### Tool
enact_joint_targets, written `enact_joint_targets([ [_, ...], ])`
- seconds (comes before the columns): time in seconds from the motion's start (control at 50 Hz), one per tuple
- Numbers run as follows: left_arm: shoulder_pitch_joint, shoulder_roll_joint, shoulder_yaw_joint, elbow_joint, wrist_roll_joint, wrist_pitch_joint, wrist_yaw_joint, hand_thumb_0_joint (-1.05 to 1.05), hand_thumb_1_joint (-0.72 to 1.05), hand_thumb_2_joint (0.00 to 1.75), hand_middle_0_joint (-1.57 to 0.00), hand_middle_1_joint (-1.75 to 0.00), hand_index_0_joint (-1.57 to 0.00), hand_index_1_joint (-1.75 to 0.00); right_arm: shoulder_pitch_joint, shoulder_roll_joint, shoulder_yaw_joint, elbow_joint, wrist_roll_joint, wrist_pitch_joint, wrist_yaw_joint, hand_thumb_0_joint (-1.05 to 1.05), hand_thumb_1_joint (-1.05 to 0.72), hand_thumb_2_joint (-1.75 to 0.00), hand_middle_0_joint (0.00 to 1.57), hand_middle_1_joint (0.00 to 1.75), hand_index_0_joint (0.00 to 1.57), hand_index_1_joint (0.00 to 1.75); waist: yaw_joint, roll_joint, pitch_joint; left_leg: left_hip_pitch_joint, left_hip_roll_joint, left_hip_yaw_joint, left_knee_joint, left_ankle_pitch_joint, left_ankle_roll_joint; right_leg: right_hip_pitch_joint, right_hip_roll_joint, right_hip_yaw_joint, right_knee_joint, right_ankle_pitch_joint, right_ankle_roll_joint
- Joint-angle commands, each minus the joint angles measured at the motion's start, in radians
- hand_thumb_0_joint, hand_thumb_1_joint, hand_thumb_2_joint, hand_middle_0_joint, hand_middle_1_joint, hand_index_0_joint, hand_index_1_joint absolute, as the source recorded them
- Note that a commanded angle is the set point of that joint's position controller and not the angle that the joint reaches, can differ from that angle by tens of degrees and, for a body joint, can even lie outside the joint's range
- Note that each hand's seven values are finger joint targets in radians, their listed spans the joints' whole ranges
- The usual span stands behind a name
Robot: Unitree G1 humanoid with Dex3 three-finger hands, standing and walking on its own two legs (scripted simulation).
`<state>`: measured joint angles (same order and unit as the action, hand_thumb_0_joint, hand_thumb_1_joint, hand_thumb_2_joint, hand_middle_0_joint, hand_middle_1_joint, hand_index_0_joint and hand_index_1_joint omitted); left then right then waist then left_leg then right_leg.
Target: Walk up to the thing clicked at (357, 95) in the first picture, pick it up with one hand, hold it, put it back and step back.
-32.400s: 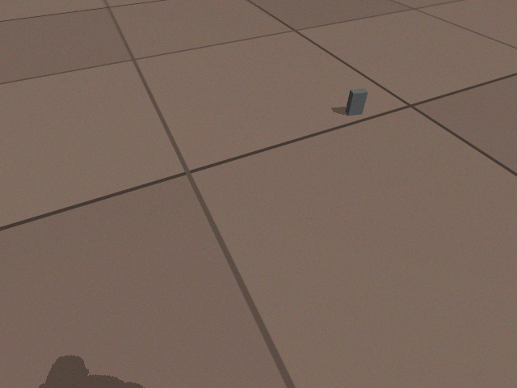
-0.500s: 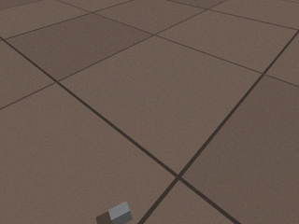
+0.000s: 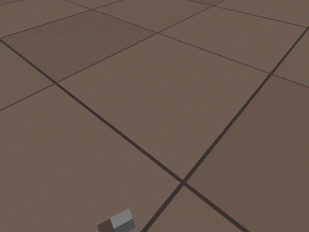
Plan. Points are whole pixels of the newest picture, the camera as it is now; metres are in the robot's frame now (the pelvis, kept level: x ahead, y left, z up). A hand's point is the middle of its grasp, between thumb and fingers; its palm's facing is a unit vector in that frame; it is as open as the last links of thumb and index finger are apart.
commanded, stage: stand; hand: left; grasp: from the side
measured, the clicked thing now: (123, 222) +0.36 +0.19 -0.70
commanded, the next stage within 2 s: step back in 0.12 s
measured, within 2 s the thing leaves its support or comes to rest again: neither
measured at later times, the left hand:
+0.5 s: hand out of the picture +0.09 +0.30 -0.18, palm faces -0.01 -0.93 -0.38, open 7.4 cm
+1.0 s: hand out of the picture -0.04 +0.28 -0.15, palm faces -0.03 -0.91 -0.41, open 7.4 cm
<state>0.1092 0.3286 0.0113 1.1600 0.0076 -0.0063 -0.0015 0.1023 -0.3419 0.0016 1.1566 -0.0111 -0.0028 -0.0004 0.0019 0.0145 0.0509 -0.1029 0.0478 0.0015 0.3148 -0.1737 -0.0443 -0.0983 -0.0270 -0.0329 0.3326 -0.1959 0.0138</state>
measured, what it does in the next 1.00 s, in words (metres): walks backwards: right foot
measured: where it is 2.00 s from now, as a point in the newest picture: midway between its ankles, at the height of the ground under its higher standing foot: outside the picture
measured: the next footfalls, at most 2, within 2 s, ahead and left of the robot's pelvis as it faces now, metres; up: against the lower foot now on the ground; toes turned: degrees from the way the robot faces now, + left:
right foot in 0.76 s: -0.09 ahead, -0.09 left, +0.00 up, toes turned +0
left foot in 1.12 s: -0.17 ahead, +0.15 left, +0.00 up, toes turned -2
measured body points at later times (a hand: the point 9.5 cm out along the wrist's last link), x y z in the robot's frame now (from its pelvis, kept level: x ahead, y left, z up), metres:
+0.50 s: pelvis -0.06 +0.04 -0.02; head +0.02 +0.06 +0.42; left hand +0.09 +0.35 -0.15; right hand +0.01 -0.28 -0.14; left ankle -0.04 +0.14 -0.75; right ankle -0.06 -0.11 -0.69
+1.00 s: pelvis -0.15 +0.02 -0.02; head -0.09 +0.00 +0.43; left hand -0.03 +0.32 -0.12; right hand -0.07 -0.30 -0.15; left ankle -0.19 +0.16 -0.68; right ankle -0.13 -0.09 -0.75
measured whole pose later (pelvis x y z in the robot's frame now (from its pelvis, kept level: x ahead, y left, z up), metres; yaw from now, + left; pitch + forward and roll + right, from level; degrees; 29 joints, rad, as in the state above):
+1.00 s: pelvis -0.15 +0.02 -0.02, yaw -1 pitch -1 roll +1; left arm 0.14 0.33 0.06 0.81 0.03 0.04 0.01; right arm 0.15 -0.41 -0.04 0.89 0.01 0.05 -0.03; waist 0.01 0.04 0.17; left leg -0.41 -0.11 -0.13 1.09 -0.51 -0.02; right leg -0.31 0.00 0.02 0.59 -0.27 -0.03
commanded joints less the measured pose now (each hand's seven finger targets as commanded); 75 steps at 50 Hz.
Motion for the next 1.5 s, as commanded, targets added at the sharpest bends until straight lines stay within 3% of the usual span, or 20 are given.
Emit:
enact_joint_targets([
  [0.0, -0.034, 0.215, 0.038, -0.058, 0.001, -0.024, 0.017, 0.00, 0.90, 0.90, -0.20, -0.30, -0.20, -0.30, -0.030, -0.207, -0.039, -0.055, -0.002, -0.021, -0.014, 0.00, -0.90, -0.90, 0.20, 0.30, 0.20, 0.30, -0.001, -0.017, -0.067, 0.010, 0.084, -0.061, -0.036, 0.147, 0.045, 0.001, -0.108, 0.080, -0.058, 0.161, -0.020],
  [0.14, -0.021, 0.291, 0.095, -0.126, -0.022, -0.008, 0.024, 0.00, 0.90, 0.90, -0.20, -0.30, -0.20, -0.30, -0.029, -0.228, -0.063, -0.116, 0.019, 0.006, -0.006, 0.00, -0.90, -0.90, 0.20, 0.30, 0.20, 0.30, -0.009, -0.056, -0.048, -0.078, 0.036, -0.030, 0.192, 0.318, 0.082, -0.020, -0.132, 0.111, 0.062, 0.466, -0.084],
  [0.26, -0.141, 0.320, 0.110, -0.266, 0.014, 0.017, 0.024, 0.00, 0.90, 0.90, -0.20, -0.30, -0.20, -0.30, 0.068, -0.212, -0.091, -0.190, 0.012, 0.044, 0.009, 0.00, -0.90, -0.90, 0.20, 0.30, 0.20, 0.30, -0.045, -0.223, -0.115, -0.131, -0.070, -0.042, 0.522, -0.297, 0.104, -0.162, -0.302, 0.218, 0.091, 0.392, -0.244],
  [0.3, -0.163, 0.301, 0.099, -0.294, 0.013, 0.025, 0.025, 0.00, 0.90, 0.90, -0.20, -0.30, -0.20, -0.30, 0.100, -0.214, -0.098, -0.195, 0.011, 0.042, 0.011, 0.00, -0.90, -0.90, 0.20, 0.30, 0.20, 0.30, -0.056, -0.204, -0.084, -0.114, -0.062, -0.029, 0.419, -0.187, 0.102, -0.205, -0.252, 0.170, 0.176, 0.359, -0.206],
  [0.34, -0.133, 0.247, 0.088, -0.312, -0.003, 0.042, 0.025, 0.00, 0.90, 0.90, -0.20, -0.30, -0.20, -0.30, 0.097, -0.273, -0.114, -0.214, -0.006, 0.025, 0.004, 0.00, -0.90, -0.90, 0.20, 0.30, 0.20, 0.30, -0.046, 0.023, -0.075, -0.137, 0.087, -0.183, 0.141, 0.338, 0.131, -0.193, -0.059, 0.068, 0.418, 0.156, -0.087],
  [0.38, -0.090, 0.203, 0.085, -0.323, -0.007, 0.057, 0.041, 0.00, 0.90, 0.90, -0.20, -0.30, -0.20, -0.30, 0.103, -0.370, -0.133, -0.234, -0.019, 0.009, -0.004, 0.00, -0.90, -0.90, 0.20, 0.30, 0.20, 0.30, -0.041, 0.159, -0.102, -0.023, 0.274, -0.423, 0.105, 0.696, 0.258, -0.358, 0.129, 0.181, 0.694, -0.459, -0.053],
  [0.46, -0.013, 0.237, 0.084, -0.294, -0.015, 0.056, 0.049, 0.00, 0.90, 0.90, -0.20, -0.30, -0.20, -0.30, -0.025, -0.291, -0.119, -0.308, -0.023, 0.007, -0.030, 0.00, -0.90, -0.90, 0.20, 0.30, 0.20, 0.30, 0.017, 0.138, -0.111, 0.001, 0.194, -0.257, 0.174, 0.585, 0.259, -0.417, 0.118, 0.239, 0.875, -0.346, -0.042],
  [0.64, 0.013, 0.221, 0.105, -0.350, 0.005, 0.033, 0.024, 0.00, 0.90, 0.90, -0.20, -0.30, -0.20, -0.30, 0.069, -0.296, -0.122, -0.351, -0.013, 0.013, -0.034, 0.00, -0.90, -0.90, 0.20, 0.30, 0.20, 0.30, -0.034, 0.143, -0.134, 0.062, 0.199, -0.232, 0.222, 0.471, 0.285, -0.293, 0.053, 0.101, 0.469, -0.306, -0.004],
  [0.72, 0.140, 0.230, 0.118, -0.305, 0.028, 0.016, 0.024, 0.00, 0.90, 0.90, -0.20, -0.30, -0.20, -0.30, 0.012, -0.276, -0.106, -0.369, 0.006, 0.030, -0.024, 0.00, -0.90, -0.90, 0.20, 0.30, 0.20, 0.30, 0.029, 0.083, -0.151, -0.191, 0.140, -0.176, 0.314, 0.233, 0.174, -0.001, 0.021, 0.100, 0.116, 0.027, -0.062],
  [0.74, 0.123, 0.309, 0.139, -0.324, 0.039, 0.010, 0.023, 0.00, 0.90, 0.90, -0.20, -0.30, -0.20, -0.30, 0.027, -0.230, -0.094, -0.378, 0.013, 0.033, -0.021, 0.00, -0.90, -0.90, 0.20, 0.30, 0.20, 0.30, 0.014, -0.138, -0.125, -0.380, 0.008, -0.116, 0.471, -0.023, 0.098, 0.044, -0.163, 0.385, 0.066, 0.108, -0.135],
  [0.76, 0.073, 0.398, 0.153, -0.352, 0.022, 0.014, 0.019, 0.00, 0.90, 0.90, -0.20, -0.30, -0.20, -0.30, -0.028, -0.213, -0.095, -0.388, 0.015, 0.040, -0.034, 0.00, -0.90, -0.90, 0.20, 0.30, 0.20, 0.30, 0.053, -0.290, -0.058, -0.390, -0.160, -0.072, 0.702, -0.449, 0.063, -0.141, -0.361, 0.576, 0.000, 0.257, -0.318],
  [0.78, 0.033, 0.385, 0.149, -0.384, 0.028, 0.006, 0.023, 0.00, 0.90, 0.90, -0.20, -0.30, -0.20, -0.30, -0.018, -0.242, -0.107, -0.369, 0.005, 0.045, -0.041, 0.00, -0.90, -0.90, 0.20, 0.30, 0.20, 0.30, 0.039, -0.226, -0.012, -0.363, -0.147, -0.172, 0.869, -0.478, 0.053, -0.222, -0.383, 0.613, 0.012, 0.331, -0.346],
  [0.84, -0.080, 0.282, 0.129, -0.416, 0.017, 0.009, 0.030, 0.00, 0.90, 0.90, -0.20, -0.30, -0.20, -0.30, 0.093, -0.243, -0.098, -0.315, 0.025, 0.039, -0.038, 0.00, -0.90, -0.90, 0.20, 0.30, 0.20, 0.30, -0.037, -0.139, -0.021, -0.375, -0.189, -0.183, 0.933, -0.320, 0.038, -0.168, -0.197, 0.293, 0.090, 0.404, -0.228],
  [0.98, 0.071, 0.260, 0.127, -0.434, 0.022, 0.018, 0.043, 0.00, 0.90, 0.90, -0.20, -0.30, -0.20, -0.30, 0.060, -0.225, -0.085, -0.356, 0.008, 0.025, -0.038, 0.00, -0.90, -0.90, 0.20, 0.30, 0.20, 0.30, 0.057, -0.190, -0.095, -0.393, -0.114, -0.098, 0.604, -0.367, 0.018, 0.100, -0.230, 0.278, 0.180, 0.520, -0.255],
  [1.08, -0.005, 0.279, 0.114, -0.475, 0.005, 0.042, 0.028, 0.00, 0.90, 0.90, -0.20, -0.30, -0.20, -0.30, 0.181, -0.223, -0.106, -0.313, -0.015, 0.012, -0.021, 0.00, -0.90, -0.90, 0.20, 0.30, 0.20, 0.30, -0.029, -0.155, -0.126, -0.100, -0.073, -0.017, 0.108, -0.009, 0.064, -0.082, -0.169, 0.227, 0.289, 0.305, -0.149],
  [1.12, 0.011, 0.218, 0.100, -0.488, -0.004, 0.043, 0.029, 0.00, 0.90, 0.90, -0.20, -0.30, -0.20, -0.30, 0.093, -0.381, -0.140, -0.354, -0.029, 0.009, -0.010, 0.00, -0.90, -0.90, 0.20, 0.30, 0.20, 0.30, -0.015, 0.228, -0.102, -0.039, 0.264, -0.464, 0.028, 0.217, 0.232, -0.366, 0.108, 0.071, 0.527, -0.278, -0.042],
  [1.14, -0.051, 0.251, 0.122, -0.477, 0.011, 0.044, 0.044, 0.00, 0.90, 0.90, -0.20, -0.30, -0.20, -0.30, 0.098, -0.415, -0.148, -0.364, -0.030, 0.008, -0.008, 0.00, -0.90, -0.90, 0.20, 0.30, 0.20, 0.30, -0.073, 0.218, -0.084, -0.165, 0.354, -0.552, 0.015, 0.293, 0.342, -0.330, 0.129, 0.185, 0.744, -0.493, -0.029],
  [1.22, 0.062, 0.245, 0.126, -0.411, -0.007, 0.045, 0.039, 0.00, 0.90, 0.90, -0.20, -0.30, -0.20, -0.30, -0.021, -0.280, -0.110, -0.382, -0.024, 0.003, -0.028, 0.00, -0.90, -0.90, 0.20, 0.30, 0.20, 0.30, 0.031, 0.103, -0.027, -0.131, 0.201, -0.258, 0.098, 0.351, 0.261, -0.402, 0.138, 0.235, 0.951, -0.322, -0.033],
  [1.36, 0.083, 0.221, 0.117, -0.416, 0.006, 0.036, 0.023, 0.00, 0.90, 0.90, -0.20, -0.30, -0.20, -0.30, 0.056, -0.281, -0.119, -0.397, -0.018, 0.009, -0.031, 0.00, -0.90, -0.90, 0.20, 0.30, 0.20, 0.30, -0.032, 0.147, -0.089, 0.036, 0.222, -0.231, 0.156, 0.358, 0.313, -0.352, 0.077, 0.142, 0.644, -0.338, 0.024],
  [1.48, 0.244, 0.251, 0.134, -0.335, 0.031, 0.017, 0.013, 0.00, 0.90, 0.90, -0.20, -0.30, -0.20, -0.30, -0.012, -0.280, -0.117, -0.426, -0.002, 0.044, -0.018, 0.00, -0.90, -0.90, 0.20, 0.30, 0.20, 0.30, 0.033, 0.091, -0.116, -0.283, 0.107, -0.159, 0.289, -0.002, 0.148, -0.009, 0.015, 0.126, 0.104, -0.076, -0.061],
])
